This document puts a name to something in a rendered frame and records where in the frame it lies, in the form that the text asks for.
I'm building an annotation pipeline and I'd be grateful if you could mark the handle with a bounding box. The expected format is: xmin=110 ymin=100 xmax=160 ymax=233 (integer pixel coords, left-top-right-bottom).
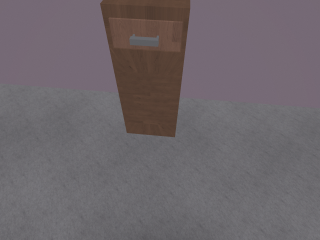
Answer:
xmin=129 ymin=34 xmax=159 ymax=47

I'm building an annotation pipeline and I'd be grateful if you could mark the drawer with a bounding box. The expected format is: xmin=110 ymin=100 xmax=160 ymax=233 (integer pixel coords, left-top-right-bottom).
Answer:
xmin=108 ymin=17 xmax=183 ymax=52

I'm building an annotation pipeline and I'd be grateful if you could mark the cabinet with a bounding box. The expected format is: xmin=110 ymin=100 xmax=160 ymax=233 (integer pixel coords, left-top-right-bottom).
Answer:
xmin=100 ymin=0 xmax=191 ymax=137

